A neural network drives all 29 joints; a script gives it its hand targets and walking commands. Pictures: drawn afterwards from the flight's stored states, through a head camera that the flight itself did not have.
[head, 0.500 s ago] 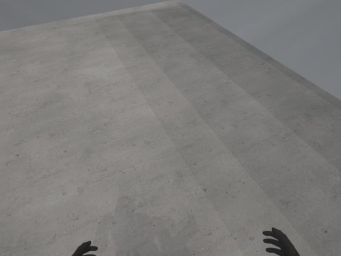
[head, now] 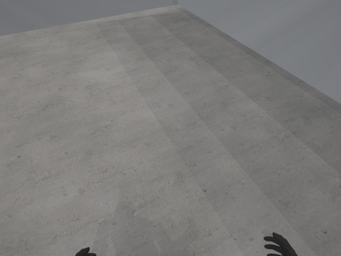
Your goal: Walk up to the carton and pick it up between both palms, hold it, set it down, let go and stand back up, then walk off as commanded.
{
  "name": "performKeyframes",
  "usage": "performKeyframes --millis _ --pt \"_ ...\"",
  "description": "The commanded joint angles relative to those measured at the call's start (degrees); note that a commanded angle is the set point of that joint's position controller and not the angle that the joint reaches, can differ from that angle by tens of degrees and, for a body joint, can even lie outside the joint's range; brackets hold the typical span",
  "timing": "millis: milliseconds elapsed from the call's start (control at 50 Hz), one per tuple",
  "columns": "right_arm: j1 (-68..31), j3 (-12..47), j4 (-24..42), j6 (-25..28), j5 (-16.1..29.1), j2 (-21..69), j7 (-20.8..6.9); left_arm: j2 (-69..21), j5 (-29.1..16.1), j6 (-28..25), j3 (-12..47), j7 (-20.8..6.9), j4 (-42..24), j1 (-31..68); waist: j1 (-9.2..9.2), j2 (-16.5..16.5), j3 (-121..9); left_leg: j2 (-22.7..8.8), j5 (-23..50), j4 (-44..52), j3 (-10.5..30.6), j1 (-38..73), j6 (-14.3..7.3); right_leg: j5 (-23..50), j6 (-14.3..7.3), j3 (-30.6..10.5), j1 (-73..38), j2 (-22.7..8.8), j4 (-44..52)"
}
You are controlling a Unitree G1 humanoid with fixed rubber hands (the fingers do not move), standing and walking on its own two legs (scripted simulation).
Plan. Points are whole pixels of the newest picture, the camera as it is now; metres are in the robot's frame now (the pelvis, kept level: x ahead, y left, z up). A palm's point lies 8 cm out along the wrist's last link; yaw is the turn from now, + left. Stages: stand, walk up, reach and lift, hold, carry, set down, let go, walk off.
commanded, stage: walk up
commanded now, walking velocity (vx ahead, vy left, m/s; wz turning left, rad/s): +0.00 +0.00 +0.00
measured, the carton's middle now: out of the picture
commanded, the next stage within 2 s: none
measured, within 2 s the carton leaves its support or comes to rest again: neither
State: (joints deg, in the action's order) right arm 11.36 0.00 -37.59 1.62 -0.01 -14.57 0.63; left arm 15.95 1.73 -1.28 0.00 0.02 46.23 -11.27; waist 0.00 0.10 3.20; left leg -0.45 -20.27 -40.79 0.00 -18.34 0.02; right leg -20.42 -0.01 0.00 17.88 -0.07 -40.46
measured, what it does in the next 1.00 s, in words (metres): steps to the left, turning left: left foot, then right foot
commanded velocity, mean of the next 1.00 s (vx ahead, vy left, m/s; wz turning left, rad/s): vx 0.00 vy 0.00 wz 0.00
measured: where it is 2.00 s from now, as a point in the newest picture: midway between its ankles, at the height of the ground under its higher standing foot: outside the picture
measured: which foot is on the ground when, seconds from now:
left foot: down 0.00-0.16, up 0.18-0.42, down 0.44-0.82, up 0.84-1.00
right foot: down 0.00-0.44, up 0.46-0.78, down 0.80-1.00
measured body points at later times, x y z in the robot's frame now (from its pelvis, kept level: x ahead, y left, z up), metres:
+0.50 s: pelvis +0.02 +0.09 -0.01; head +0.02 +0.12 +0.44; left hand +0.09 +0.43 -0.11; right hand +0.20 -0.18 -0.08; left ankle +0.02 +0.20 -0.72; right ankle +0.01 -0.10 -0.69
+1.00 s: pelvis +0.12 +0.17 +0.01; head +0.14 +0.16 +0.46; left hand +0.06 +0.52 -0.06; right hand +0.37 -0.01 -0.10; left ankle +0.03 +0.29 -0.67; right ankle +0.15 +0.07 -0.72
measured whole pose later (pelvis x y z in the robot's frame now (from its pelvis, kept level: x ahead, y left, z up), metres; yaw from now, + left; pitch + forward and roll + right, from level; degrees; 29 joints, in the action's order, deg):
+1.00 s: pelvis +0.12 +0.17 +0.01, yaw +29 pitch +1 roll +0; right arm 14.5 0.0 -38.2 -0.8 0.0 -22.1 -7.5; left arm 25.9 0.8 -6.0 -1.3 -0.4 45.1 -11.4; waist -1.8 3.2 1.4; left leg -2.1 -18.3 -56.4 3.5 -26.1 -2.9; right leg -20.9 -1.4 10.1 15.2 -3.5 -35.9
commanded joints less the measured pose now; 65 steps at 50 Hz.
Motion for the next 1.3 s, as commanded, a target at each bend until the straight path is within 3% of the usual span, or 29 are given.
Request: performKeyframes --millis 0,80,100,120,140,200,320,360,380,420,460,500,540,720,760,780,800,860,900,980,1040,1100,1120,1140,1160,1180,1200,1240,1280 --pt "-3.2 -4.9 -0.8 2.6 -1.5 -15.9 0.3 14.6 -1.0 -2.5 -4.8 -0.2 -2.5 4.0 -0.09 1.8 -3.9 -5.8 9.4 10.8 7.8 2.0 -4.8 9.1 -4.0 -7.3 -0.8 -5.0 10.0" --pt "-3.6 -4.8 -1.4 2.5 -1.5 -15.8 0.3 15.2 -0.8 -2.6 -4.9 -0.1 -1.9 4.0 -0.3 1.7 -3.1 -5.7 8.3 11.2 7.7 1.4 -4.6 9.0 -4.1 -7.9 -0.6 -5.3 10.6" --pt "-3.1 -7.0 4.9 -0.4 -4.4 -19.1 -3.1 25.8 0.0 -4.0 -8.7 0.1 -3.9 -5.6 -4.87 -4.2 -4.9 -2.6 -2.6 2.7 14.7 -20.9 -7.3 -9.5 -7.0 -12.5 -18.9 -10.5 14.3" --pt "-5.7 -6.0 6.5 -1.3 -3.7 -15.8 -5.4 29.9 0.6 -4.7 -9.9 0.8 -3.1 -8.6 -6.5 -14.2 -4.1 0.6 -7.1 -9.2 3.8 -33.1 -4.0 -16.2 -11.6 -24.1 -27.4 -23.9 27.4" --pt "-8.0 -5.9 7.0 -1.8 -4.5 -16.7 -6.0 30.0 0.7 -4.9 -10.2 1.1 -3.5 -6.7 -5.93 -8.9 -1.8 -4.5 -4.6 -16.9 3.9 -34.8 -1.3 -13.4 -13.8 -25.9 -23.9 -30.0 29.9" --pt "-5.3 -7.2 4.8 -2.0 -4.3 -19.6 -7.9 27.7 -0.5 -5.5 -9.7 1.2 -5.3 -1.5 -2.14 -1.6 -2.6 -7.6 -0.5 -18.8 4.4 -24.8 0.4 -6.4 -13.4 -18.2 -15.4 -27.9 28.9" --pt "-0.9 -7.3 3.3 -2.8 -2.7 -19.6 -9.6 28.9 0.1 -5.1 -9.3 -0.8 -5.7 4.1 1.41 -10.5 -5.5 -8.5 -3.6 -7.9 -1.9 -13.4 0.0 -0.2 -11.9 -4.0 -11.6 -23.9 21.3" --pt "6.3 -7.4 1.0 -2.4 -2.0 -19.4 -9.3 28.1 0.3 -4.4 -8.8 -1.5 -6.4 8.4 6.05 -8.4 -8.6 -5.6 -1.9 4.4 -4.6 0.9 -1.4 0.1 -8.9 3.7 -4.3 -19.5 9.2" --pt "13.9 -7.8 -2.5 -1.7 -1.9 -20.3 -8.7 25.1 0.4 -3.9 -7.9 -1.7 -6.7 9.5 9.68 1.2 -10.8 -0.6 0.0 14.0 -3.0 11.2 -2.6 4.2 -6.0 9.9 1.3 -11.7 -9.2" --pt "12.7 -9.3 -2.6 -0.7 -2.5 -28.8 -6.8 17.1 -0.8 -3.9 -5.2 -1.9 -9.4 6.5 7.08 23.5 -7.2 -10.4 1.4 22.2 33.3 24.6 -7.9 -14.0 0.3 7.1 33.2 0.0 -32.0" --pt "6.5 -9.3 -0.2 -1.4 -1.2 -28.7 -7.2 21.0 -0.7 -4.3 -5.5 -1.0 -9.2 10.3 5.27 17.6 -1.8 -14.6 -7.1 28.2 41.5 20.0 -15.7 -14.2 -0.3 0.3 35.5 -1.9 -28.1" --pt "4.8 -9.0 0.7 -1.5 -1.5 -25.8 -6.5 21.6 -0.8 -5.2 -5.8 -1.2 -7.4 10.5 4.13 10.7 -0.5 -10.8 4.0 25.6 34.3 17.4 -14.4 -9.3 -0.4 -0.4 29.2 -3.1 -20.8" --pt "4.0 -8.6 1.9 -1.4 -1.6 -25.0 -6.5 21.0 -0.9 -5.2 -5.7 -1.3 -7.5 8.1 3.1 12.1 -2.9 -9.0 11.9 23.4 30.3 16.2 -13.6 -9.4 -0.4 -0.1 23.9 -2.3 -14.5" --pt "0.7 -8.2 5.8 -1.2 -2.1 -24.0 -7.0 19.9 -2.6 -7.3 -6.4 0.1 -5.9 -0.8 -0.19 4.1 -7.5 -7.8 17.0 17.9 33.8 8.2 -13.7 -1.4 -3.6 -4.0 2.1 0.0 13.6" --pt "-6.0 -6.8 8.4 -0.8 -0.9 -19.8 -7.3 24.9 -2.1 -7.9 -8.1 1.2 -3.0 -12.8 -7.74 -6.3 -13.3 2.5 7.6 2.1 20.9 -16.1 -6.2 5.2 -5.3 -11.9 -31.5 -9.9 26.7" --pt "-4.3 -4.6 7.5 -0.1 -1.0 -14.3 -7.3 29.6 -1.0 -7.2 -9.6 2.0 -2.5 -14.4 -9.07 -16.5 -13.8 8.8 -5.1 -9.9 8.7 -31.2 -2.2 5.7 -5.9 -22.7 -42.3 -25.6 27.3" --pt "-4.6 -4.2 6.5 -0.3 -2.1 -18.0 -6.7 29.2 -0.8 -6.4 -9.9 2.0 -3.0 -11.0 -8.45 -8.7 -12.1 2.6 -4.5 -15.2 7.1 -35.5 -1.1 1.8 -7.4 -26.1 -39.4 -31.9 28.3" --pt "-1.8 -6.2 4.3 -0.2 -2.2 -23.2 -7.8 25.6 -1.0 -6.5 -9.0 0.9 -5.2 -3.9 -4.08 -5.7 -7.2 -4.8 1.3 -20.8 5.1 -31.5 -1.1 1.0 -9.8 -15.1 -30.0 -28.1 27.0" --pt "-0.9 -6.2 3.3 -0.4 -2.0 -22.2 -8.3 24.3 -1.8 -6.8 -8.8 0.4 -5.1 -5.2 -4.06 -7.5 -5.3 -5.4 3.7 -19.9 2.8 -29.3 -0.3 12.5 -7.2 -5.9 -27.7 -23.1 26.5" --pt "-5.4 -5.6 4.8 -0.6 -1.1 -18.8 -8.7 25.3 -1.8 -6.2 -9.0 -0.7 -6.2 -4.7 -4.9 -9.0 -1.7 -7.6 2.3 -12.9 -2.3 -26.9 1.5 27.6 -11.0 4.5 -23.0 -21.2 23.9" --pt "-5.9 -5.6 5.0 -0.5 -0.6 -18.4 -8.8 27.0 -1.4 -5.7 -9.4 -1.6 -6.9 -1.4 -4.24 -9.7 -1.6 -8.7 1.5 -4.5 -4.5 -19.4 1.2 22.4 -11.0 9.0 -17.7 -21.1 21.3" --pt "4.8 -6.7 1.7 -0.4 -0.5 -19.3 -8.0 28.0 -1.2 -4.7 -9.5 -2.4 -8.0 5.0 2.09 -9.0 -6.3 -4.0 4.5 2.9 -11.5 -3.2 -0.2 24.6 -8.4 14.2 -10.6 -18.6 9.0" --pt "12.7 -7.4 -0.9 -0.2 -0.4 -20.3 -7.3 27.4 -1.4 -4.1 -9.5 -2.5 -8.1 6.5 6.23 -3.7 -10.6 -0.3 7.5 8.5 -13.9 5.6 -1.2 26.5 -7.0 16.8 -9.1 -15.3 -3.8" --pt "21.5 -9.0 -4.4 0.1 -0.3 -23.3 -5.9 24.1 -0.7 -3.8 -8.6 -2.7 -8.6 5.4 10.36 6.4 -15.1 4.0 3.6 10.3 -9.0 15.5 -3.9 25.4 -5.5 14.7 -3.9 -10.8 -23.0" --pt "21.3 -9.5 -4.2 0.2 0.2 -26.9 -4.6 18.9 -0.8 -4.2 -7.1 -3.0 -9.2 2.1 8.39 14.8 -11.9 -2.4 0.6 14.0 8.8 20.6 -6.3 1.8 -2.7 11.1 9.9 -7.1 -30.1" --pt "16.4 -10.0 -1.3 0.1 0.1 -32.2 -4.2 18.3 -1.9 -5.0 -6.4 -3.3 -11.6 3.6 6.14 25.1 -10.7 -11.2 4.4 20.8 36.8 27.6 -13.0 -10.7 0.4 8.1 29.1 0.3 -35.7" --pt "15.1 -10.0 -0.7 0.1 1.1 -31.7 -4.3 22.2 -1.4 -5.5 -6.8 -3.0 -11.5 7.2 6.21 19.5 -8.1 -16.8 1.2 25.7 47.0 28.2 -18.1 -14.3 -0.2 2.1 35.4 0.3 -35.9" --pt "11.3 -9.3 -0.7 0.8 0.5 -28.4 -3.7 22.6 -1.1 -6.4 -6.3 -2.5 -9.7 9.0 4.55 10.1 -1.9 -14.8 4.0 24.5 38.8 22.0 -17.9 -7.9 -0.5 -0.9 32.6 -4.0 -30.1" --pt "8.4 -8.3 -0.4 1.4 0.2 -26.3 -3.3 20.8 -0.9 -6.5 -6.2 -2.7 -9.2 7.0 2.86 11.7 -3.9 -10.9 18.3 19.6 28.7 17.0 -15.1 -7.3 -0.5 -0.6 24.5 -4.5 -21.0"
